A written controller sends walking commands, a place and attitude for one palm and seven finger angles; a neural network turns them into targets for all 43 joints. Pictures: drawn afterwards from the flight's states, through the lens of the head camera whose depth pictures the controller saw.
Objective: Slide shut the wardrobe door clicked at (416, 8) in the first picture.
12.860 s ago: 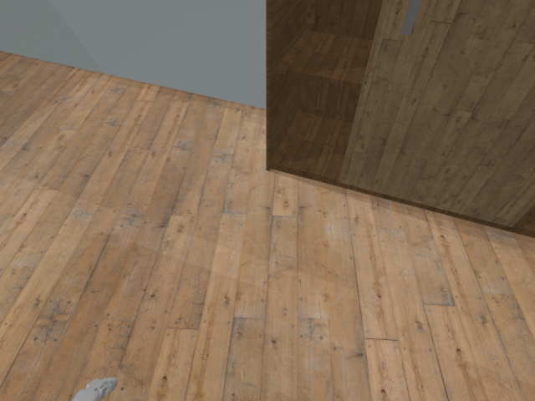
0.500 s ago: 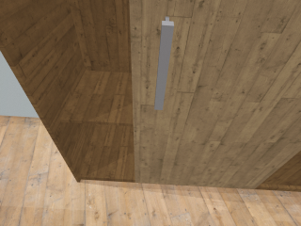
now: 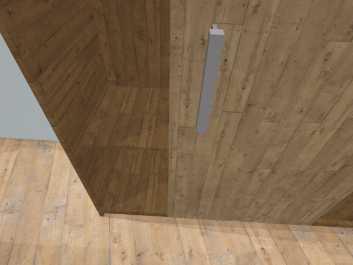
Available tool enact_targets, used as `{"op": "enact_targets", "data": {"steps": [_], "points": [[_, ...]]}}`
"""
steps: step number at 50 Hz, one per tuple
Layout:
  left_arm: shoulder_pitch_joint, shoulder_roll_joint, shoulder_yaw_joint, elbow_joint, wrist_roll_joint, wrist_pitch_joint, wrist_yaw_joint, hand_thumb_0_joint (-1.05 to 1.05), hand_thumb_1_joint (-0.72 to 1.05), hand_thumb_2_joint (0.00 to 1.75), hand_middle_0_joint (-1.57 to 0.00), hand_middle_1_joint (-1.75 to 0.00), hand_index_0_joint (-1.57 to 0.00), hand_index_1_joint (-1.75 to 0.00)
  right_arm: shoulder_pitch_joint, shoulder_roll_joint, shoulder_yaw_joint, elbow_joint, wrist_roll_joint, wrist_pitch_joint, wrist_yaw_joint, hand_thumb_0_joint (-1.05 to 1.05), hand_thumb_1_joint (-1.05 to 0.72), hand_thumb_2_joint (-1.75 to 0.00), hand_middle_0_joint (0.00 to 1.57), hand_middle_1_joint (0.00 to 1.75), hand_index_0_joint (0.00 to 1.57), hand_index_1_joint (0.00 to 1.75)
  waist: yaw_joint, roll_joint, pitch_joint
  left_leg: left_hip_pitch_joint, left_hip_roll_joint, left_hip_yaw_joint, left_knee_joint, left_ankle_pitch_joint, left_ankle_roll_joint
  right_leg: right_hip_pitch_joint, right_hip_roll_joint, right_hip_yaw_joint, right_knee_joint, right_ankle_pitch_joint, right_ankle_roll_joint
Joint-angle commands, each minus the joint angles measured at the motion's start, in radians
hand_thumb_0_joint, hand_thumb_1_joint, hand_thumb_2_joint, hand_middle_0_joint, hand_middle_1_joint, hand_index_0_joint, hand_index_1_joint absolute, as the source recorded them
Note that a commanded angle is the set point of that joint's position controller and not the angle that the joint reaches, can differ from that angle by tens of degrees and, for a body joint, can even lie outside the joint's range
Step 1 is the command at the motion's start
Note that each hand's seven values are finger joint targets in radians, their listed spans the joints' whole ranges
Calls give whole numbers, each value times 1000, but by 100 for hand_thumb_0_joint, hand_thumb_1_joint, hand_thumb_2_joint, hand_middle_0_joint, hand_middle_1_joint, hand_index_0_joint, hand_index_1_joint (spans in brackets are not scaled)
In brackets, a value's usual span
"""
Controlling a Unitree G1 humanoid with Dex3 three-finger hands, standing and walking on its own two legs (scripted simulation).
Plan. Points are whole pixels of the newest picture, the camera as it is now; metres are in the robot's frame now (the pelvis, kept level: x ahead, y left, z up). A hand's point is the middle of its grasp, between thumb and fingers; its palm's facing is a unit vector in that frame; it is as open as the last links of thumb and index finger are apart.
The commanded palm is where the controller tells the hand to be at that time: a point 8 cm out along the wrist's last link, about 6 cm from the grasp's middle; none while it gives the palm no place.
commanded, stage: look again from close up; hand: right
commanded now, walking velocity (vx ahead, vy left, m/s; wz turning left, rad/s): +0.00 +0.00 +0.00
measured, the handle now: (206, 84) +0.50 -0.04 +0.18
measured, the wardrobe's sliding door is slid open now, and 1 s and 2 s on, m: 0.38 0.38 0.38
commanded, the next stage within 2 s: none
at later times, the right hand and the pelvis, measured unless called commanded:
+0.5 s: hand out of the picture +0.03 -0.13 -0.17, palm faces +0.01 +0.98 -0.20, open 7.4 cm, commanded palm none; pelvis +0.04 +0.03 +0.00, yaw +1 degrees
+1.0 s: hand out of the picture +0.05 -0.11 -0.17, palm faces +0.01 +0.98 -0.20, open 7.4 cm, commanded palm none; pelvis +0.06 +0.05 +0.00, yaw +1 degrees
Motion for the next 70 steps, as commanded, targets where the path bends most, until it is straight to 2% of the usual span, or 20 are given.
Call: {"op": "enact_targets", "data": {"steps": [1,7,11,12,15,17,20,23,26,28,31,32,36,37,40,46,50,59,67,70], "points": [[67,89,9,-29,-4,-14,6,0,90,90,-20,-30,-20,-30,70,-100,-14,-21,-2,-8,-8,0,-90,-90,20,30,20,30,11,13,127,-148,86,-127,-127,-196,39,10,-195,238,-117,-328,59],[78,73,2,-25,-5,-23,10,0,90,90,-20,-30,-20,-30,45,-98,-8,-23,3,-17,-7,0,-90,-90,20,30,20,30,8,22,112,-104,96,-130,-140,-111,46,14,-191,215,-83,-232,58],[90,67,-6,-18,-6,-34,12,0,90,90,-20,-30,-20,-30,26,-103,-4,-21,8,-23,-9,0,-90,-90,20,30,20,30,15,25,73,-71,106,-136,-133,-12,50,67,-189,190,-58,-109,62],[87,66,-9,-19,-8,-32,13,0,90,90,-20,-30,-20,-30,23,-102,-2,-22,9,-24,-10,0,-90,-90,20,30,20,30,10,36,88,-65,105,-133,-138,3,48,55,-191,183,-48,-97,61],[88,66,-13,-15,-7,-37,15,0,90,90,-20,-30,-20,-30,18,-107,0,-20,9,-26,-12,0,-90,-90,20,30,20,30,11,20,73,-36,109,-139,-130,61,48,68,-191,176,-41,-41,62],[80,64,-15,-13,-8,-35,16,0,90,90,-20,-30,-20,-30,14,-107,2,-17,10,-25,-12,0,-90,-90,20,30,20,30,9,36,97,-38,108,-134,-137,66,46,62,-192,172,-34,-40,60],[80,69,-17,-11,-8,-39,17,0,90,90,-20,-30,-20,-30,14,-114,3,-17,10,-28,-12,0,-90,-90,20,30,20,30,11,25,65,-13,111,-138,-130,130,43,92,-193,165,-21,13,61],[71,71,-18,-11,-9,-36,17,0,90,90,-20,-30,-20,-30,13,-116,3,-19,10,-29,-14,0,-90,-90,20,30,20,30,11,43,65,2,116,-141,-132,173,37,90,-191,156,-11,23,62],[68,76,-20,-9,-9,-37,19,0,90,90,-20,-30,-20,-30,11,-122,4,-17,11,-30,-14,0,-90,-90,20,30,20,30,12,28,55,10,116,-137,-126,208,38,115,-196,156,-8,50,63],[60,75,-20,-8,-10,-33,20,0,90,90,-20,-30,-20,-30,10,-124,5,-17,11,-29,-15,0,-90,-90,20,30,20,30,12,28,86,4,118,-142,-134,216,31,98,-193,148,-6,33,64],[59,82,-21,-8,-9,-34,21,0,90,90,-20,-30,-20,-30,11,-131,4,-15,12,-31,-15,0,-90,-90,20,30,20,30,13,29,54,26,119,-141,-127,261,31,127,-198,147,-1,61,64],[52,78,-21,-7,-10,-32,21,0,90,90,-20,-30,-20,-30,10,-129,4,-16,11,-30,-16,0,-90,-90,20,30,20,30,10,28,74,23,120,-139,-134,260,25,115,-197,142,2,50,63],[47,88,-21,-9,-9,-34,23,0,90,90,-20,-30,-20,-30,11,-138,3,-15,12,-31,-16,0,-90,-90,20,30,20,30,11,27,52,40,123,-138,-129,289,25,139,-200,142,1,71,65],[43,85,-22,-9,-11,-30,23,0,90,90,-20,-30,-20,-30,10,-138,3,-15,11,-30,-16,0,-90,-90,20,30,20,30,9,32,79,34,121,-139,-139,282,18,120,-199,137,4,48,65],[44,91,-24,-11,-10,-31,24,0,90,90,-20,-30,-20,-30,10,-144,3,-15,12,-31,-16,0,-90,-90,20,30,20,30,11,21,61,48,124,-143,-133,310,20,134,-199,141,2,68,66],[43,94,-25,-7,-10,-29,25,0,90,90,-20,-30,-20,-30,12,-149,2,-9,13,-30,-16,0,-90,-90,20,30,20,30,10,17,68,48,124,-142,-143,291,19,143,-202,139,-1,50,67],[42,92,-24,-6,-9,-25,26,0,90,90,-20,-30,-20,-30,13,-143,2,-6,12,-28,-15,0,-90,-90,20,30,20,30,9,24,104,30,122,-148,-153,261,17,126,-199,137,-8,15,68],[60,89,-28,-2,-11,-26,29,0,90,90,-20,-30,-20,-30,25,-148,0,-5,13,-30,-17,0,-90,-90,20,30,20,30,7,30,81,63,127,-148,-147,323,8,123,-198,129,1,28,69],[69,77,-28,7,-12,-20,30,0,90,90,-20,-30,-20,-30,36,-140,-1,4,14,-28,-17,0,-90,-90,20,30,20,30,3,39,121,44,123,-149,-165,270,2,102,-196,124,3,-19,70],[80,78,-28,7,-11,-22,32,0,90,90,-20,-30,-20,-30,40,-142,-2,6,14,-28,-18,0,-90,-90,20,30,20,30,8,31,96,53,123,-154,-158,288,4,114,-196,127,6,-6,71]]}}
